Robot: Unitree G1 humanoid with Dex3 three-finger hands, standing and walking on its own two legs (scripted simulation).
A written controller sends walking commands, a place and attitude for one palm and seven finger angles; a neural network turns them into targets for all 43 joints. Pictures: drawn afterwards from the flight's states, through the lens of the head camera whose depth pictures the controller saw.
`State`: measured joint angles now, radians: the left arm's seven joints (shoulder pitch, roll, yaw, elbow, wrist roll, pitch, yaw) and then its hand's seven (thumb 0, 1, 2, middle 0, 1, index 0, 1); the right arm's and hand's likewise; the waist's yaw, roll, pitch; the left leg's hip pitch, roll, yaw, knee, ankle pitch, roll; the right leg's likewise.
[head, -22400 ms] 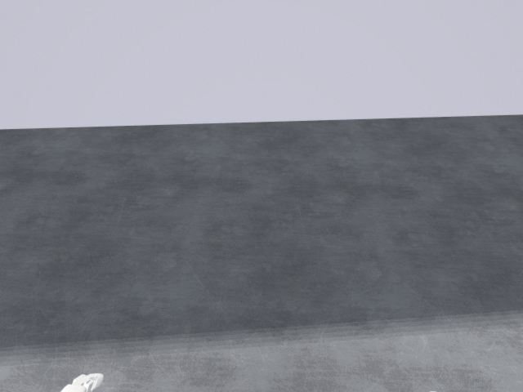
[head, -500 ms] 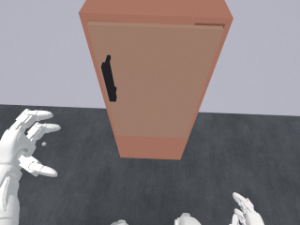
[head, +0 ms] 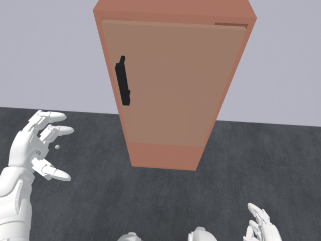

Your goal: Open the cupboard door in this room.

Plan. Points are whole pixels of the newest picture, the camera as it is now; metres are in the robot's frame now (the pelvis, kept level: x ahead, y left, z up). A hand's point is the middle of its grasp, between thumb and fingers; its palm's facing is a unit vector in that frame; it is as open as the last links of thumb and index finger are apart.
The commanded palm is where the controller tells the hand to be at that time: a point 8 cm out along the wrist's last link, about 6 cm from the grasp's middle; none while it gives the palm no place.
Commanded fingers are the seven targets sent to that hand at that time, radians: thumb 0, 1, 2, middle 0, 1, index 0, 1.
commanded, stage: move the hooked fingers beside the handle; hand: left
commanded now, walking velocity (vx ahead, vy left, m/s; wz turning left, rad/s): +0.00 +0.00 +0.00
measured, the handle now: (124, 81) +0.56 +0.15 +0.05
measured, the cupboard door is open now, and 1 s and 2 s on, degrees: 0 0 0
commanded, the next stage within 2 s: none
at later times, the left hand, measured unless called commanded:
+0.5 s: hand (78, 123) +0.38 +0.24 +0.07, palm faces -0.02 -1.00 -0.01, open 14.0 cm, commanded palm +0.36 +0.29 +0.07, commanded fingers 0.00 -0.50 0.30 -0.30 -1.20 -0.30 -1.20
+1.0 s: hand (93, 105) +0.44 +0.22 +0.06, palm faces -0.03 -1.00 +0.00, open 14.0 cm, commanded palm +0.42 +0.27 +0.06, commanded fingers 0.00 -0.50 0.30 -0.30 -1.20 -0.30 -1.20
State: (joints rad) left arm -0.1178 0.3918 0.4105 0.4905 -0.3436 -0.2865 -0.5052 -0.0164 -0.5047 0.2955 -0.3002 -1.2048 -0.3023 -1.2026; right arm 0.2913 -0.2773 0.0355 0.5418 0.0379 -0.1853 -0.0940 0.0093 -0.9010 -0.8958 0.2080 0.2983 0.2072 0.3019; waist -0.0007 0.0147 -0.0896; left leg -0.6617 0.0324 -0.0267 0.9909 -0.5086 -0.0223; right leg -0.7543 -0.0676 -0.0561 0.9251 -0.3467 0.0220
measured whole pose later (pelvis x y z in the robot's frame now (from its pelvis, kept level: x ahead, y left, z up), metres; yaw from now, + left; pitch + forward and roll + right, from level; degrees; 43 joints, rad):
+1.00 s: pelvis +0.00 +0.00 -0.01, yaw -1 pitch +17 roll -1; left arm -0.65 0.46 0.41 0.95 -0.20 -0.35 -0.40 -0.02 -0.50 0.30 -0.30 -1.20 -0.30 -1.20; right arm 0.33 -0.27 0.03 0.59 0.02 -0.03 -0.06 0.01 -0.90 -0.90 0.21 0.30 0.21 0.30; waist -0.09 0.00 -0.10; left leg -0.83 0.04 -0.01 1.06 -0.53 -0.02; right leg -0.93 -0.05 -0.03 0.98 -0.35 0.02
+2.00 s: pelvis +0.00 +0.01 -0.02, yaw -2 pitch +20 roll -2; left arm -0.81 0.50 0.42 1.10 -0.14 -0.38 -0.33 -0.02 -0.50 0.30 -0.30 -1.20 -0.30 -1.20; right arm 0.36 -0.27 0.03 0.58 0.00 0.04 -0.04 0.00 -0.90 -0.90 0.21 0.30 0.21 0.30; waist -0.13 0.01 -0.10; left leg -0.90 0.05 -0.01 1.08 -0.54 -0.01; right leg -0.99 -0.05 -0.03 0.99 -0.35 0.03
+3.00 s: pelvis +0.01 +0.01 -0.02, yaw -2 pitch +20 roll -1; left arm -0.76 0.38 0.34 1.01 -0.12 -0.40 -0.21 -0.02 -0.50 0.30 -0.30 -1.20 -0.30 -1.20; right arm 0.38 -0.25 0.02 0.59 -0.01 0.04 -0.01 0.00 -0.90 -0.90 0.21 0.30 0.21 0.30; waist -0.13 0.02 -0.12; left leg -0.88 0.05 0.00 1.07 -0.54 -0.01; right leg -0.98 -0.05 -0.02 0.99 -0.35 0.03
